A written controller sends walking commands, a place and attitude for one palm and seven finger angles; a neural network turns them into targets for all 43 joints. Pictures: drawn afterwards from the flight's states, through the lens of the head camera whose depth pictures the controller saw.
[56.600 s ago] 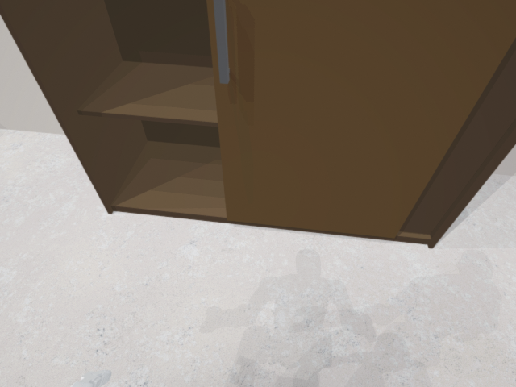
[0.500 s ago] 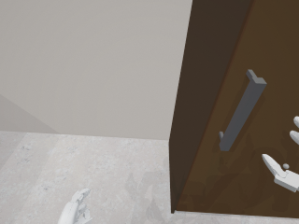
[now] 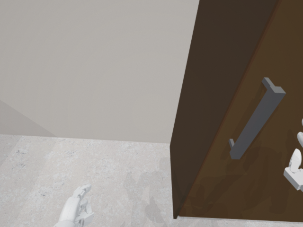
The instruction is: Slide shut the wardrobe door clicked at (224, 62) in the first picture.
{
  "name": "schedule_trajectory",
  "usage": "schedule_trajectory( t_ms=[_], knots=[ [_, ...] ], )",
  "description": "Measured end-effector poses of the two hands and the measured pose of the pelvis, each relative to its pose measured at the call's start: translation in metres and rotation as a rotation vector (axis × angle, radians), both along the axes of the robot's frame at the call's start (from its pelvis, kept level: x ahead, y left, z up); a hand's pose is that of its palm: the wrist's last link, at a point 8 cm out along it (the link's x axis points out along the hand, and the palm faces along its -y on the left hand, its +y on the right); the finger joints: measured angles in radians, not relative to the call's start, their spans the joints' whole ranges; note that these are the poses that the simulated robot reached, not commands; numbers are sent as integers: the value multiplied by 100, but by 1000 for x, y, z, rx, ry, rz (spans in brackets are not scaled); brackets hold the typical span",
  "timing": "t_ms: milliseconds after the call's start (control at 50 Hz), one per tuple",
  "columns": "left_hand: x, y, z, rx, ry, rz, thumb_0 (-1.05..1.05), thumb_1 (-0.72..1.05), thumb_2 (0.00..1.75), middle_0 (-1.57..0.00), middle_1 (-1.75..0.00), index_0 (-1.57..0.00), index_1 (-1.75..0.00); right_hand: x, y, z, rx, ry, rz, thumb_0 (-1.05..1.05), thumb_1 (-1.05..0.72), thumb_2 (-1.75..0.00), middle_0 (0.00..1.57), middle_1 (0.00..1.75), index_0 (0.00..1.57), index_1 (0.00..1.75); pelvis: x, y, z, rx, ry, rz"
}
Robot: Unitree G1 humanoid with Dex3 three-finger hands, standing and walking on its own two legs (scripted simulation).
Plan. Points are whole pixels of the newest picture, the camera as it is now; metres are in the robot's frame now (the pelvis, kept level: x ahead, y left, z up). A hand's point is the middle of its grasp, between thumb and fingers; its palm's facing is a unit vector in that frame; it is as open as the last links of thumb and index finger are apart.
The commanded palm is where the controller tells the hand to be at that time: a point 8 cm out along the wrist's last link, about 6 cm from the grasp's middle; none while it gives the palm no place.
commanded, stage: draw the hand back to the body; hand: right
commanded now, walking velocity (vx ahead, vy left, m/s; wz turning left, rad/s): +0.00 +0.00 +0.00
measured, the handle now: (249, 122) +0.34 -0.26 +0.14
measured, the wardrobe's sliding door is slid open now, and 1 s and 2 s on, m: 0.01 0.01 0.01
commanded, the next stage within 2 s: step back with the hand held close in 0.04 s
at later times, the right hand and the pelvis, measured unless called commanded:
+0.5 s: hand (280, 181) +0.17 -0.26 +0.14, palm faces +0.32 +0.83 -0.47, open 7.4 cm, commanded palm +0.12 -0.30 +0.17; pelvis -0.03 -0.01 +0.00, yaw +2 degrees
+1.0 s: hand out of the picture +0.07 -0.33 +0.15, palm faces +0.43 +0.80 -0.42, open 7.4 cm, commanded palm +0.01 -0.37 +0.17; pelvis -0.12 -0.06 -0.02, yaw -2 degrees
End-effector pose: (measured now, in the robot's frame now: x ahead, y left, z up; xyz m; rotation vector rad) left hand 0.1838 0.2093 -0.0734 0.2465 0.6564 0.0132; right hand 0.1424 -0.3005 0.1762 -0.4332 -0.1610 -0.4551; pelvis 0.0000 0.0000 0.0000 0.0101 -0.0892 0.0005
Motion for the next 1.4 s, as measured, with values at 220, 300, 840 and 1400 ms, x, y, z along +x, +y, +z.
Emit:
schedule_trajectory(
  t_ms=[220,300,840,1400],
  knots=[
    [-5,20,-2,9,21,32,2,90,89,-20,-30,-20,-30,1,10,3,-27,1,7,2,-89,-90,21,30,21,30,-2,12,0,3,13,1],
    [-11,28,-1,22,42,68,1,90,89,-20,-30,-20,-30,4,6,7,-81,-7,12,2,-89,-90,21,30,21,30,-9,12,-2,11,53,7],
    [-110,-33,-15,53,100,94,1,90,89,-20,-30,-20,-30,-87,-66,-10,-161,1,-8,1,-89,-90,21,30,21,30,-91,-51,-16,36,128,-21],
    [-224,-107,13,131,20,112,1,90,89,-20,-30,-20,-30,-169,-138,-17,-52,-215,97,2,-89,-90,21,30,21,30,-211,-126,-18,69,46,10]
  ],
)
